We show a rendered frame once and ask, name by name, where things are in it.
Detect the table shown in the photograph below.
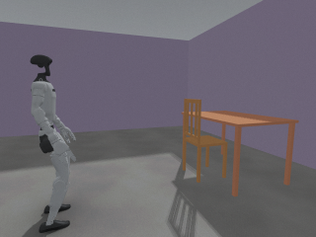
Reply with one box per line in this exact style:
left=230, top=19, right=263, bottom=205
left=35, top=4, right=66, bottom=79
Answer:
left=181, top=111, right=299, bottom=197

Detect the chair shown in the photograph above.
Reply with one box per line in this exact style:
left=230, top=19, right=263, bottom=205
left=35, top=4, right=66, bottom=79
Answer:
left=183, top=99, right=228, bottom=183

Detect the robot right foot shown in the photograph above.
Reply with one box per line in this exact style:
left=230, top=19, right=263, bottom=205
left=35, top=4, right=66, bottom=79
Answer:
left=39, top=219, right=70, bottom=233

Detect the humanoid robot head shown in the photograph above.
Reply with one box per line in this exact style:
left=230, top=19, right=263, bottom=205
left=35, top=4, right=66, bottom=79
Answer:
left=30, top=54, right=52, bottom=83

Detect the right robot upper arm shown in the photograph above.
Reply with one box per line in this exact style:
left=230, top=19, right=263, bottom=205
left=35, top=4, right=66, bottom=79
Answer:
left=31, top=81, right=47, bottom=116

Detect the right robot forearm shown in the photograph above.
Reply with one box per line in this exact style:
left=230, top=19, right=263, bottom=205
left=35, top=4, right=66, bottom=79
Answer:
left=33, top=108, right=60, bottom=144

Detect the left robot forearm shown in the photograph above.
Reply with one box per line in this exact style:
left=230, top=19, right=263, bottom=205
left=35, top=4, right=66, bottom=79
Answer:
left=52, top=115, right=65, bottom=130

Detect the left robot hand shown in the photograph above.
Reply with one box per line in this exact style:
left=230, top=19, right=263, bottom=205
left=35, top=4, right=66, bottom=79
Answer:
left=60, top=126, right=76, bottom=143

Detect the right robot hand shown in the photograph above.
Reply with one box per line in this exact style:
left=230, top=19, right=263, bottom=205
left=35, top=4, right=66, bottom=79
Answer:
left=53, top=140, right=76, bottom=167

